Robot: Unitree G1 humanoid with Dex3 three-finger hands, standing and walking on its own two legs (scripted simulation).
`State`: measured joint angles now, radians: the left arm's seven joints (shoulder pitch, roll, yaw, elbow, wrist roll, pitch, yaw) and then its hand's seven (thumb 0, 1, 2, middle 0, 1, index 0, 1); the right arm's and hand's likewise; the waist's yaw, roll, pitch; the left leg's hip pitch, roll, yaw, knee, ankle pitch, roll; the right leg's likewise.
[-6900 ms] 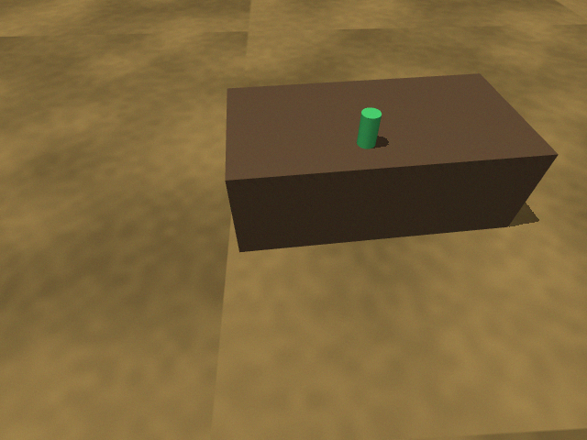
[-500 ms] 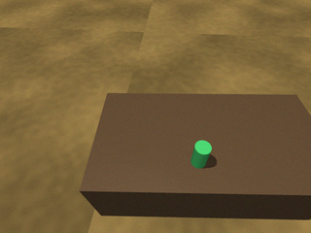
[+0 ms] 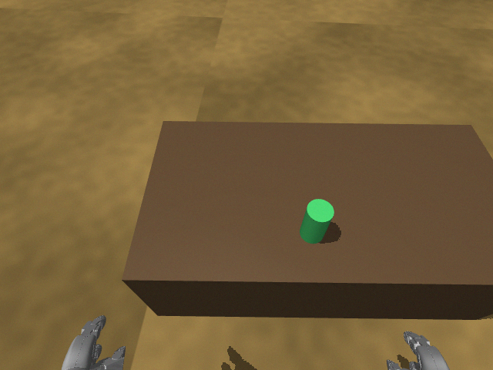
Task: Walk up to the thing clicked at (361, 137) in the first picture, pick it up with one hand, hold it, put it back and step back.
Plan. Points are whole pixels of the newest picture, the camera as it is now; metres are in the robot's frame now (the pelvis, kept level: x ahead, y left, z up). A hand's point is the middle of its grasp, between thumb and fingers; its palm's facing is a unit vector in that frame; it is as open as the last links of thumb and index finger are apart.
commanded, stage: go down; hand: right
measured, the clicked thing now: (315, 222) +0.52 -0.17 -0.29
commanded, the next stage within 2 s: none
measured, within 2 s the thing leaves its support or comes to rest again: neither
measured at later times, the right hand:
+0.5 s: hand (404, 363) +0.16 -0.25 -0.14, palm faces +0.05 +0.95 -0.32, open 17.1 cm
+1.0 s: hand (411, 358) +0.17 -0.26 -0.13, palm faces +0.07 +0.95 -0.31, open 17.5 cm
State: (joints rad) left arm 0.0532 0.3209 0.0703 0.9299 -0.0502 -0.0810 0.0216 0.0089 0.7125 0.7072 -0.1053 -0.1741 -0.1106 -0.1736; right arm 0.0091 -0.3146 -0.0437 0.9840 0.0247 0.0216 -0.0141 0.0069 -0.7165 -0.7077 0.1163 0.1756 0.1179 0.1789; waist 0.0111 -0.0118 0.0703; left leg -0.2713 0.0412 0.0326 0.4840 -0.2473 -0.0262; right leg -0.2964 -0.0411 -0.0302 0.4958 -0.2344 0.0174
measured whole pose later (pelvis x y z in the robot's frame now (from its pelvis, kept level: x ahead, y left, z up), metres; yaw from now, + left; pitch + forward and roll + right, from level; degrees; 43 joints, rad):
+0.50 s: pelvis +0.01 +0.00 -0.03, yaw -1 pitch +8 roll +1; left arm 0.23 0.28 0.11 0.61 0.00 -0.11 0.06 0.00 -0.45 0.06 -0.07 -0.06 -0.07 -0.06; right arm 0.19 -0.34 -0.14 0.54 -0.01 0.29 0.07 0.00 0.44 -0.06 0.04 0.06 0.04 0.06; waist 0.01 -0.02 -0.06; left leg -0.49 0.04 0.05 0.73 -0.39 -0.02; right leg -0.53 -0.05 0.00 0.76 -0.37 0.02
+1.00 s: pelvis +0.02 +0.00 -0.04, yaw -1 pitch +11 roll +1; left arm 0.36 0.27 0.08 0.37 -0.02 -0.08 0.09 -0.01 -0.52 0.05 -0.06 -0.06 -0.07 -0.06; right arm 0.32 -0.37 -0.19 0.26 0.01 0.41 0.12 -0.01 0.54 -0.03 0.04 0.05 0.05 0.06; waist 0.02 -0.02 -0.12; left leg -0.58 0.04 0.06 0.87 -0.47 -0.02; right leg -0.64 -0.05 0.02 0.91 -0.46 0.03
